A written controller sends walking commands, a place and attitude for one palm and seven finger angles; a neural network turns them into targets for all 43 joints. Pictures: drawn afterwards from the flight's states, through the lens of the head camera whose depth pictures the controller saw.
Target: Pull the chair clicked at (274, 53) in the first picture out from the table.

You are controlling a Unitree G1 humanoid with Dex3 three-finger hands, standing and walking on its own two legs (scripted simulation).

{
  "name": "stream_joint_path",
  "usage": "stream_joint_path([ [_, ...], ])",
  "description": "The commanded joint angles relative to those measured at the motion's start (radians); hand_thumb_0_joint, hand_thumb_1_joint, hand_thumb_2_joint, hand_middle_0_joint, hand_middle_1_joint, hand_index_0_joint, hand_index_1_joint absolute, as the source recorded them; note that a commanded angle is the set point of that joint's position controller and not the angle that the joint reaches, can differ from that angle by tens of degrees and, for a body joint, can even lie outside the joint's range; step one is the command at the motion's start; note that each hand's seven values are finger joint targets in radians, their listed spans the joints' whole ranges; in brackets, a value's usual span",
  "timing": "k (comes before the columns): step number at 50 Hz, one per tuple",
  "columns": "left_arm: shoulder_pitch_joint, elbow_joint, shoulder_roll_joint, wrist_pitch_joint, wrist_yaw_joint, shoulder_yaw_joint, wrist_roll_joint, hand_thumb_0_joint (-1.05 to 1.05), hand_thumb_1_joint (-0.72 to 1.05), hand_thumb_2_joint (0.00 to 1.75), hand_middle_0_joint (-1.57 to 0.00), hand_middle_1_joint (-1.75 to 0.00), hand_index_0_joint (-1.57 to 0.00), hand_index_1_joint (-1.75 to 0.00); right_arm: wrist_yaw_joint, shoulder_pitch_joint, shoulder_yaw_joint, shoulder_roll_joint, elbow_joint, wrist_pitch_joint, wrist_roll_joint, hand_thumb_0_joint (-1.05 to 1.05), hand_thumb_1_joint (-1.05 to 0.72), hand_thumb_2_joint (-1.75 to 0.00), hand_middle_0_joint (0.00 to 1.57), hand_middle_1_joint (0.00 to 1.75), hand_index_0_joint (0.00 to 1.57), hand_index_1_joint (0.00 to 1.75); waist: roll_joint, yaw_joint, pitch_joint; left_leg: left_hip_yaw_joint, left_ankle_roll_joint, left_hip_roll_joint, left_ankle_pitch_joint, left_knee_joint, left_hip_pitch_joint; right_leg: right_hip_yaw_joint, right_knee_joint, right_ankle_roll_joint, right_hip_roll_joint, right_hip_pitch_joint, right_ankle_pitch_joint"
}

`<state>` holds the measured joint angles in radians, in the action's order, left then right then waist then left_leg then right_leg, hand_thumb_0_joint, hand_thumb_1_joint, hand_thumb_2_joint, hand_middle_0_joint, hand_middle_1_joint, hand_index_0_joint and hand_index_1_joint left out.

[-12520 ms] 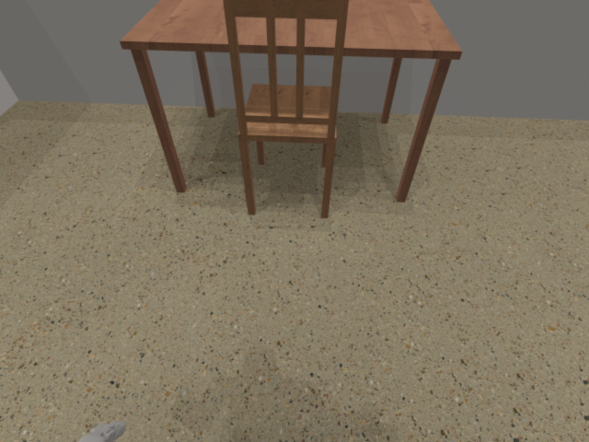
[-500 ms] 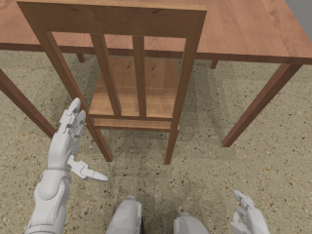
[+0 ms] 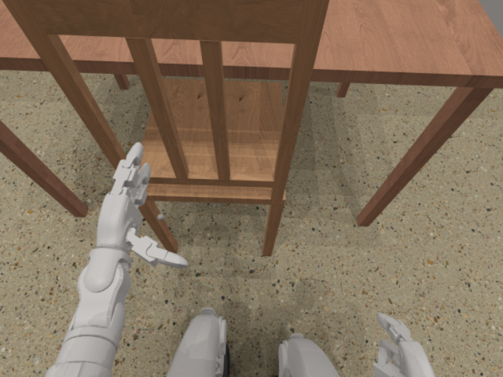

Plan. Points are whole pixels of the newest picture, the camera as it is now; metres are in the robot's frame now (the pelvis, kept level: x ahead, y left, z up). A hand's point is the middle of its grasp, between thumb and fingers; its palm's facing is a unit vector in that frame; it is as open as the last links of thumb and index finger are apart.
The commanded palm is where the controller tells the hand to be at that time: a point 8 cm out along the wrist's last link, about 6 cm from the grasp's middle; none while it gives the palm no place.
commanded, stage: aim the fingers beside a spindle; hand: left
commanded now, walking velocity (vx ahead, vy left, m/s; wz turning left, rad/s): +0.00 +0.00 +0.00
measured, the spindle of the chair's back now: (166, 123) +0.51 +0.18 +0.05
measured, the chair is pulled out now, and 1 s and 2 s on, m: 0.00 0.00 0.00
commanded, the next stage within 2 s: none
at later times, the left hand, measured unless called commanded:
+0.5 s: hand (157, 207) +0.36 +0.17 +0.03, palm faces +0.02 -1.00 -0.05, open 16.9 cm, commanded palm +0.34 +0.21 +0.02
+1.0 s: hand (165, 217) +0.35 +0.16 +0.02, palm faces +0.00 -1.00 -0.03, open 16.9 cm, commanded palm +0.34 +0.20 +0.02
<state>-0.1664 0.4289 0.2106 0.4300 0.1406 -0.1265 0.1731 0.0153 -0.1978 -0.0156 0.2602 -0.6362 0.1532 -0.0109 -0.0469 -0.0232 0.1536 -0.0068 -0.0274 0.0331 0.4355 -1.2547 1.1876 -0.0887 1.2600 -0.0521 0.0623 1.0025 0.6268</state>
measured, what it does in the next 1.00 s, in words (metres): stands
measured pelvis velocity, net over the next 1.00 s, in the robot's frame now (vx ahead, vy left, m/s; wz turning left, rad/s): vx -0.01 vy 0.00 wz -0.01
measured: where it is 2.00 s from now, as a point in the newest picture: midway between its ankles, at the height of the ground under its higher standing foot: outside the picture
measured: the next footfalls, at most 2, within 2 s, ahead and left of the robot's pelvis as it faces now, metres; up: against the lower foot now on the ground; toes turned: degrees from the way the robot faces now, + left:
none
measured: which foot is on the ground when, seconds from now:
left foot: down 0.00-1.00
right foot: down 0.00-1.00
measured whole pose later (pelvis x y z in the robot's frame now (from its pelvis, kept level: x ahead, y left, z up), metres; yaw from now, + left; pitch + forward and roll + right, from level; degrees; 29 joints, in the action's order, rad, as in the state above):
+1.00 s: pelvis -0.01 +0.00 +0.00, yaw +0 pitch +22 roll -3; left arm -0.21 0.51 0.20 0.47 0.11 -0.12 0.16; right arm 0.00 -0.21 -0.01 0.25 -0.63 0.09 -0.01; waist -0.05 -0.03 0.16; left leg -0.01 -0.03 0.03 0.43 -1.27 1.22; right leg -0.09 1.28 -0.05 0.06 1.03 0.62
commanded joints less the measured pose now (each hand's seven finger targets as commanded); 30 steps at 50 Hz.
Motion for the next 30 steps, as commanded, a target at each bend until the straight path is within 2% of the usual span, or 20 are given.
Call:
stream_joint_path([
  [1, -0.295, -0.189, 0.161, 0.105, -0.035, -0.086, 0.004, 0.00, -0.50, 0.30, -0.06, -0.08, -0.06, -0.08, 0.009, -0.030, 0.058, 0.143, 0.095, 0.037, -0.005, 0.00, -0.90, -0.90, 0.20, 0.30, 0.20, 0.30, -0.005, -0.020, 0.386, -0.063, 0.003, -0.024, -0.186, 0.099, -0.444, 0.089, -0.192, 0.032, -0.001, 0.006, -0.308],
  [2, -0.299, -0.180, 0.140, 0.108, -0.036, -0.069, 0.001, 0.00, -0.50, 0.30, -0.06, -0.08, -0.06, -0.08, 0.007, -0.033, 0.059, 0.141, 0.093, 0.035, -0.006, 0.00, -0.90, -0.90, 0.20, 0.30, 0.20, 0.30, 0.001, -0.025, 0.390, -0.061, 0.003, -0.025, -0.186, 0.095, -0.438, 0.091, -0.191, 0.034, -0.002, 0.001, -0.312],
  [4, -0.290, -0.159, 0.136, 0.108, -0.034, -0.062, -0.005, 0.00, -0.50, 0.30, -0.06, -0.08, -0.06, -0.08, 0.003, -0.041, 0.061, 0.145, 0.095, 0.032, -0.005, 0.00, -0.90, -0.90, 0.20, 0.30, 0.20, 0.30, -0.011, -0.019, 0.412, -0.062, 0.002, -0.025, -0.190, 0.092, -0.445, 0.087, -0.183, 0.031, 0.001, 0.010, -0.310],
  [6, -0.309, -0.115, 0.111, 0.098, -0.030, -0.035, -0.006, 0.00, -0.50, 0.30, -0.06, -0.08, -0.06, -0.08, 0.001, -0.042, 0.062, 0.144, 0.089, 0.024, -0.004, 0.00, -0.90, -0.90, 0.20, 0.30, 0.20, 0.30, -0.005, -0.032, 0.394, -0.061, 0.003, -0.024, -0.172, 0.090, -0.432, 0.091, -0.191, 0.034, -0.003, 0.025, -0.296],
  [8, -0.319, -0.072, 0.115, 0.087, -0.024, -0.040, -0.005, 0.00, -0.50, 0.30, -0.06, -0.08, -0.06, -0.08, 0.000, -0.051, 0.061, 0.146, 0.086, 0.014, -0.002, 0.00, -0.90, -0.90, 0.20, 0.30, 0.20, 0.30, 0.021, -0.034, 0.378, -0.059, 0.002, -0.025, -0.159, 0.084, -0.395, 0.100, -0.194, 0.036, -0.004, 0.018, -0.292],
  [10, -0.327, -0.061, 0.141, 0.086, -0.022, -0.068, -0.005, 0.00, -0.50, 0.30, -0.06, -0.08, -0.06, -0.08, 0.001, -0.056, 0.065, 0.149, 0.088, 0.008, 0.000, 0.00, -0.90, -0.90, 0.20, 0.30, 0.20, 0.30, 0.038, -0.028, 0.400, -0.055, 0.000, -0.025, -0.171, 0.075, -0.384, 0.107, -0.189, 0.038, -0.006, 0.008, -0.309],
  [11, -0.326, -0.091, 0.136, 0.090, -0.021, -0.066, -0.002, 0.00, -0.50, 0.30, -0.06, -0.08, -0.06, -0.08, -0.001, -0.057, 0.065, 0.146, 0.094, 0.005, -0.001, 0.00, -0.90, -0.90, 0.20, 0.30, 0.20, 0.30, 0.006, -0.018, 0.436, -0.053, 0.002, -0.027, -0.194, 0.078, -0.408, 0.104, -0.183, 0.037, -0.006, -0.010, -0.334],
  [12, -0.300, -0.093, 0.161, 0.092, -0.024, -0.098, 0.002, 0.00, -0.50, 0.30, -0.06, -0.08, -0.06, -0.08, -0.002, -0.059, 0.067, 0.146, 0.098, 0.000, -0.001, 0.00, -0.90, -0.90, 0.20, 0.30, 0.20, 0.30, 0.021, -0.008, 0.445, -0.052, 0.003, -0.027, -0.204, 0.081, -0.413, 0.104, -0.184, 0.037, -0.006, -0.030, -0.350],
  [14, -0.323, -0.148, 0.204, 0.110, -0.032, -0.135, 0.005, 0.00, -0.50, 0.30, -0.06, -0.08, -0.06, -0.08, -0.003, -0.059, 0.066, 0.148, 0.104, -0.003, -0.001, 0.00, -0.90, -0.90, 0.20, 0.30, 0.20, 0.30, -0.009, 0.003, 0.483, -0.054, 0.004, -0.026, -0.233, 0.086, -0.441, 0.098, -0.170, 0.034, 0.002, -0.042, -0.375],
  [16, -0.297, -0.196, 0.178, 0.122, -0.039, -0.118, 0.007, 0.00, -0.50, 0.30, -0.06, -0.08, -0.06, -0.08, -0.008, -0.055, 0.067, 0.139, 0.110, -0.006, -0.005, 0.00, -0.90, -0.90, 0.20, 0.30, 0.20, 0.30, -0.043, 0.005, 0.510, -0.053, 0.006, -0.027, -0.269, 0.090, -0.493, 0.091, -0.169, 0.034, 0.002, -0.044, -0.405],
  [19, -0.269, -0.170, 0.159, 0.125, -0.037, -0.094, 0.005, 0.00, -0.50, 0.30, -0.06, -0.08, -0.06, -0.08, -0.008, -0.053, 0.065, 0.142, 0.102, -0.009, -0.002, 0.00, -0.90, -0.90, 0.20, 0.30, 0.20, 0.30, -0.009, -0.017, 0.440, -0.055, 0.002, -0.023, -0.237, 0.094, -0.469, 0.083, -0.178, 0.035, 0.009, -0.012, -0.371],
  [21, -0.288, -0.105, 0.110, 0.116, -0.026, -0.046, 0.004, 0.00, -0.50, 0.30, -0.06, -0.08, -0.06, -0.08, -0.005, -0.052, 0.063, 0.137, 0.091, -0.012, 0.002, 0.00, -0.90, -0.90, 0.20, 0.30, 0.20, 0.30, 0.042, -0.042, 0.362, -0.053, -0.001, -0.024, -0.173, 0.093, -0.404, 0.092, -0.197, 0.041, 0.004, 0.007, -0.321],
  [24, -0.266, -0.043, 0.092, 0.102, 0.000, -0.025, 0.009, 0.00, -0.50, 0.30, -0.06, -0.08, -0.06, -0.08, -0.001, -0.053, 0.063, 0.145, 0.090, -0.011, 0.009, 0.00, -0.90, -0.90, 0.20, 0.30, 0.20, 0.30, 0.061, -0.045, 0.323, -0.052, -0.004, -0.026, -0.128, 0.087, -0.361, 0.108, -0.213, 0.041, -0.001, 0.017, -0.267],
  [25, -0.274, -0.039, 0.103, 0.102, 0.004, -0.036, 0.011, 0.00, -0.50, 0.30, -0.06, -0.08, -0.06, -0.08, 0.001, -0.049, 0.063, 0.145, 0.088, -0.013, 0.011, 0.00, -0.90, -0.90, 0.20, 0.30, 0.20, 0.30, 0.044, -0.036, 0.324, -0.052, -0.001, -0.025, -0.116, 0.091, -0.362, 0.106, -0.216, 0.038, -0.004, 0.026, -0.244],
  [26, -0.311, -0.055, 0.084, 0.104, 0.009, -0.012, 0.014, 0.00, -0.50, 0.30, -0.06, -0.08, -0.06, -0.08, 0.002, -0.047, 0.063, 0.144, 0.090, -0.012, 0.011, 0.00, -0.90, -0.90, 0.20, 0.30, 0.20, 0.30, 0.040, -0.045, 0.330, -0.054, -0.002, -0.027, -0.114, 0.089, -0.371, 0.107, -0.216, 0.038, -0.005, 0.031, -0.240],
  [27, -0.315, -0.061, 0.115, 0.108, 0.006, -0.040, 0.013, 0.00, -0.50, 0.30, -0.06, -0.08, -0.06, -0.08, 0.004, -0.047, 0.066, 0.148, 0.090, -0.011, 0.011, 0.00, -0.90, -0.90, 0.20, 0.30, 0.20, 0.30, 0.027, -0.034, 0.342, -0.058, 0.001, -0.024, -0.112, 0.089, -0.382, 0.107, -0.214, 0.035, -0.004, 0.039, -0.229],
  [28, -0.355, -0.098, 0.106, 0.118, 0.004, -0.022, 0.010, 0.00, -0.50, 0.30, -0.06, -0.08, -0.06, -0.08, 0.005, -0.043, 0.065, 0.146, 0.093, -0.009, 0.010, 0.00, -0.90, -0.90, 0.20, 0.30, 0.20, 0.30, -0.006, -0.039, 0.361, -0.060, 0.001, -0.024, -0.111, 0.092, -0.410, 0.099, -0.209, 0.033, -0.003, 0.054, -0.222],
  [30, -0.401, -0.160, 0.131, 0.139, -0.018, -0.044, 0.004, 0.00, -0.50, 0.30, -0.06, -0.08, -0.06, -0.08, 0.004, -0.045, 0.067, 0.148, 0.094, -0.004, 0.002, 0.00, -0.90, -0.90, 0.20, 0.30, 0.20, 0.30, -0.052, -0.029, 0.412, -0.078, 0.005, -0.022, -0.139, 0.103, -0.484, 0.077, -0.191, 0.025, 0.004, 0.072, -0.231],
])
